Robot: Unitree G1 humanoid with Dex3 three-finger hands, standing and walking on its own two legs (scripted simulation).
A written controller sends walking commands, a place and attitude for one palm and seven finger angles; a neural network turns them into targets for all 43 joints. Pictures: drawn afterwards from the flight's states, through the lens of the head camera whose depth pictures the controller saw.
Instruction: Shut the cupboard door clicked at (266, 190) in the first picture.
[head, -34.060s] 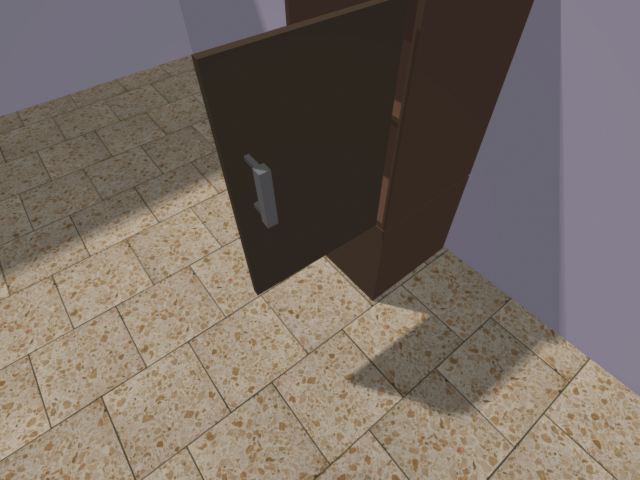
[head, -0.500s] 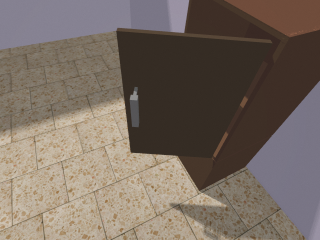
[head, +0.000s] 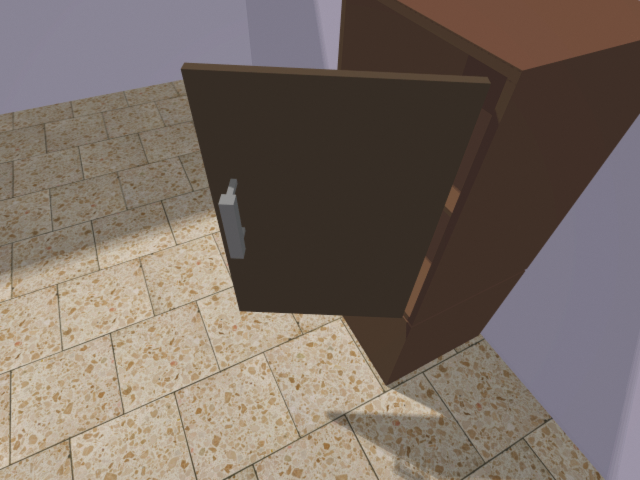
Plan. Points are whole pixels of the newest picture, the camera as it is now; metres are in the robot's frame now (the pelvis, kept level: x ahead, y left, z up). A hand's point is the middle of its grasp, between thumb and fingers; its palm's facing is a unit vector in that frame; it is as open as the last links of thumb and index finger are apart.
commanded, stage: come to a stop and stand still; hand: left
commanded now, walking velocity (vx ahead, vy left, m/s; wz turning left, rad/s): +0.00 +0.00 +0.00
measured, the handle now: (235, 219) +0.51 +0.16 +0.00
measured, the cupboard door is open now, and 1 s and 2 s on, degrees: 61 61 61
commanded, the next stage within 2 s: look again from close up in 1.02 s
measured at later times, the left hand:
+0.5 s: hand out of the picture +0.01 +0.16 -0.18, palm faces +0.03 -0.99 -0.16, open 7.4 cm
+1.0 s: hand out of the picture +0.01 +0.18 -0.18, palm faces +0.02 -0.99 -0.17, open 7.4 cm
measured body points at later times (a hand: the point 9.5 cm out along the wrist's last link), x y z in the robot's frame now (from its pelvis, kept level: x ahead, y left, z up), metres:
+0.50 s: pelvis +0.03 +0.00 +0.00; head +0.05 +0.01 +0.45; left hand +0.01 +0.21 -0.17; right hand +0.04 -0.23 -0.16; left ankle +0.05 +0.14 -0.74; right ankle -0.07 -0.10 -0.74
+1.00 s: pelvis +0.03 +0.01 +0.00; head +0.05 +0.02 +0.45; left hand +0.01 +0.23 -0.17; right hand +0.02 -0.21 -0.16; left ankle +0.05 +0.14 -0.74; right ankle -0.07 -0.10 -0.74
